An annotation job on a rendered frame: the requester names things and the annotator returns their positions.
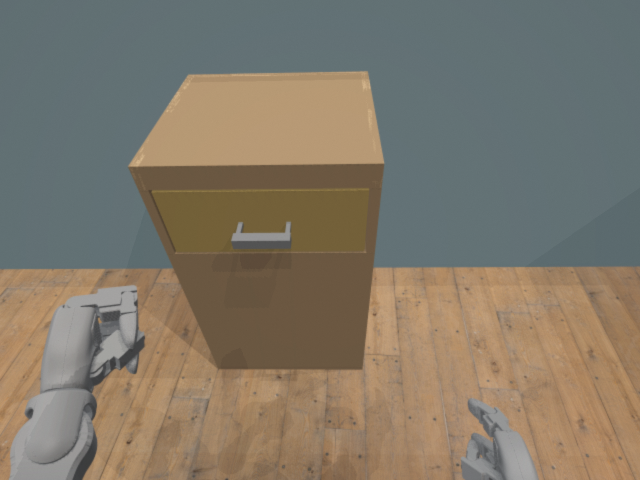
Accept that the drawer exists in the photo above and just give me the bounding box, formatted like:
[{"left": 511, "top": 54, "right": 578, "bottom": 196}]
[{"left": 151, "top": 188, "right": 369, "bottom": 252}]

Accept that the cabinet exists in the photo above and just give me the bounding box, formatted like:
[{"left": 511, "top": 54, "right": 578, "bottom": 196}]
[{"left": 128, "top": 71, "right": 384, "bottom": 370}]

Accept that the handle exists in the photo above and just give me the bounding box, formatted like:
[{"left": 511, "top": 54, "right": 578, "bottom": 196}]
[{"left": 231, "top": 222, "right": 292, "bottom": 249}]

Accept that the right robot hand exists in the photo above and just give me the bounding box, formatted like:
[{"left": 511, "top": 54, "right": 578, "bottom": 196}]
[{"left": 461, "top": 398, "right": 539, "bottom": 480}]

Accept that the robot left forearm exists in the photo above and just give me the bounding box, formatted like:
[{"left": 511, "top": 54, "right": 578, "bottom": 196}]
[{"left": 9, "top": 388, "right": 97, "bottom": 480}]

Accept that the left robot hand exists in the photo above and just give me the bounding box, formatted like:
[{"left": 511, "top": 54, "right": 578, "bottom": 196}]
[{"left": 40, "top": 285, "right": 144, "bottom": 394}]

